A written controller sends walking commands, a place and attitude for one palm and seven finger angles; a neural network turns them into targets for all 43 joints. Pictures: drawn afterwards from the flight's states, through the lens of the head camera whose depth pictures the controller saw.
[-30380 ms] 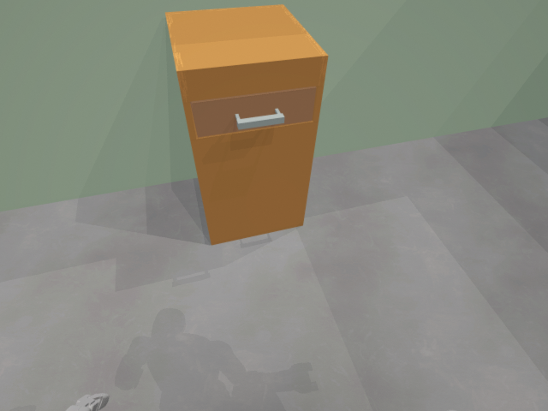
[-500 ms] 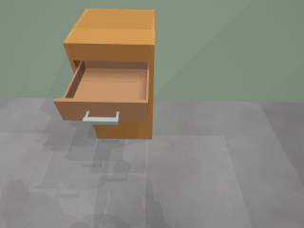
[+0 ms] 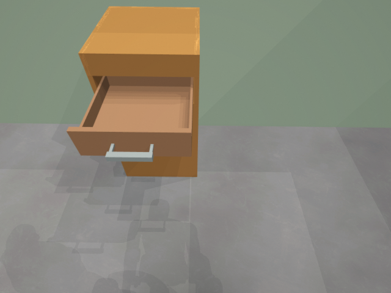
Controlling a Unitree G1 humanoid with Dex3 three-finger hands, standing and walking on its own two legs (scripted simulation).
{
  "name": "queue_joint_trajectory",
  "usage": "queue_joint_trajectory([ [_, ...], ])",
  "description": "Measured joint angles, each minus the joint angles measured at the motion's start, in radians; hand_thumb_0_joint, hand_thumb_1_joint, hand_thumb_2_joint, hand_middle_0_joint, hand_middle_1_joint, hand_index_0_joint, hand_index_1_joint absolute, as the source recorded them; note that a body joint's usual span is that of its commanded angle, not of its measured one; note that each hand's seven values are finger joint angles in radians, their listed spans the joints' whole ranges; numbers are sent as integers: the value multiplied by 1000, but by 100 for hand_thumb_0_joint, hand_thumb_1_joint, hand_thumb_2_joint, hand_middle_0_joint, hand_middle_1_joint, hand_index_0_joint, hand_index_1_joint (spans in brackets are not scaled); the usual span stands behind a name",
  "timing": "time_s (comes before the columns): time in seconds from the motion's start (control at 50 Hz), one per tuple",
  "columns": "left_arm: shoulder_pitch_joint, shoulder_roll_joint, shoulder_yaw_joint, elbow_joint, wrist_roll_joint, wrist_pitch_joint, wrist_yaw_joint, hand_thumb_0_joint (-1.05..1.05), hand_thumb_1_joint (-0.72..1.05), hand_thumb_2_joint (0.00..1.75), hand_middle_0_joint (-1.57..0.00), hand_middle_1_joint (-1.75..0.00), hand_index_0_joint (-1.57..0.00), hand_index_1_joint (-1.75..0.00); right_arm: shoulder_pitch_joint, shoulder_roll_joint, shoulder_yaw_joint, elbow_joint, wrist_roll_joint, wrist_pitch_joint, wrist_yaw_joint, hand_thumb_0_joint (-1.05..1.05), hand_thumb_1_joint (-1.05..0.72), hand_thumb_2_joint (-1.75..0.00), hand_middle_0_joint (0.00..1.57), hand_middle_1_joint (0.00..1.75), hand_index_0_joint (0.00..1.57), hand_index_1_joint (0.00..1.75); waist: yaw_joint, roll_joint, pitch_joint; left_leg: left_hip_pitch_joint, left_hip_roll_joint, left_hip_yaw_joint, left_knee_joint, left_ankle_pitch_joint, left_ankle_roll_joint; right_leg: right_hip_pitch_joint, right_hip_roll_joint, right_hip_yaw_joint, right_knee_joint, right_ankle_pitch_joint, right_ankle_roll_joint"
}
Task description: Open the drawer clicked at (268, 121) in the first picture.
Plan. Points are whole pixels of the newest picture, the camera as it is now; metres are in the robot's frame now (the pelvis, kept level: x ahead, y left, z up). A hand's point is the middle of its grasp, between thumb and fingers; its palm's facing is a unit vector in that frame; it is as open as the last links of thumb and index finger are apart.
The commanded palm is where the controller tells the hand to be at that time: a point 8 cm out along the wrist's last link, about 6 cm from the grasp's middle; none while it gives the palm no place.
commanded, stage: look to check the result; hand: left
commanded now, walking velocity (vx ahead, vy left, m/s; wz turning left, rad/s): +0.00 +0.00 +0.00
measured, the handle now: (131, 151) +0.53 +0.24 -0.12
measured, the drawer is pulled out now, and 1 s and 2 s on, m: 0.30 0.30 0.30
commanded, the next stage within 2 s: stand and wait in 0.24 s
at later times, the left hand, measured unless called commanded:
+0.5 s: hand out of the picture +0.01 +0.16 -0.18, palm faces +0.03 -0.98 -0.18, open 7.3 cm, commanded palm none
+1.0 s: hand out of the picture +0.01 +0.16 -0.18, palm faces +0.03 -0.98 -0.19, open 7.3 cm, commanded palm none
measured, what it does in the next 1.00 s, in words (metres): stands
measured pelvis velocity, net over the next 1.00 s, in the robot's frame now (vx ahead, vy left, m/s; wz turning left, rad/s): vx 0.02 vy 0.00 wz -0.01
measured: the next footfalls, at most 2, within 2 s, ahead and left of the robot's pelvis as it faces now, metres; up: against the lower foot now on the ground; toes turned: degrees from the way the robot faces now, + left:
none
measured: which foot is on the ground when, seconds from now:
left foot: down 0.00-1.00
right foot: down 0.00-1.00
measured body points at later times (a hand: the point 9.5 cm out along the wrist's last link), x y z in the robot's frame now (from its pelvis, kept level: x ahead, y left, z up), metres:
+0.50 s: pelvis +0.01 +0.00 +0.00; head +0.04 +0.00 +0.45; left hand +0.01 +0.21 -0.16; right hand -0.02 -0.21 -0.16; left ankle -0.03 +0.11 -0.74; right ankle +0.04 -0.09 -0.74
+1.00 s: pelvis +0.02 +0.00 +0.00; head +0.05 -0.01 +0.45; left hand +0.01 +0.22 -0.16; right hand -0.01 -0.21 -0.16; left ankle -0.03 +0.11 -0.74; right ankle +0.04 -0.09 -0.74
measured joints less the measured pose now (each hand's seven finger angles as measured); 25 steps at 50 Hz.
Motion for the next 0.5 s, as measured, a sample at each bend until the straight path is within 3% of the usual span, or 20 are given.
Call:
queue_joint_trajectory([
  [0.5,-17,12,0,3,-2,-3,2,1,92,90,-20,-30,-20,-30,-14,-15,-3,17,1,2,-3,1,-91,-90,20,30,20,30,-2,-3,11,26,9,0,-22,-10,-7,22,10,0,-15,-13,-5],
])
